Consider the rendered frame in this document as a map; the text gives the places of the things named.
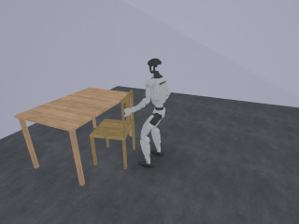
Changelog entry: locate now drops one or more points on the robot left thigh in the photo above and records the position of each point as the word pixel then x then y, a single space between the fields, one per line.
pixel 147 126

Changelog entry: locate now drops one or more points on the left robot hand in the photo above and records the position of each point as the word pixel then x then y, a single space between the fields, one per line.
pixel 127 111

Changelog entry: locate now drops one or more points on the table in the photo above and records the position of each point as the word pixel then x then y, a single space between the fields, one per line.
pixel 69 113

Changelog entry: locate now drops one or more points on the left robot upper arm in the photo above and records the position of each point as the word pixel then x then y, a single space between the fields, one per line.
pixel 149 86

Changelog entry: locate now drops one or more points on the right robot upper arm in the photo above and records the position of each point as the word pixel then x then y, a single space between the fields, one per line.
pixel 168 92

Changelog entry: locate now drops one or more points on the robot left forearm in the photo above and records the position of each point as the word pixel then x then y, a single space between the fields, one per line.
pixel 142 104

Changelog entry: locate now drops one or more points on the chair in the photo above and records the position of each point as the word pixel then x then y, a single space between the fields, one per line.
pixel 116 129

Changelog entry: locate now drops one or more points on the robot right foot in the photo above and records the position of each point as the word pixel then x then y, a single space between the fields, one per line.
pixel 155 152

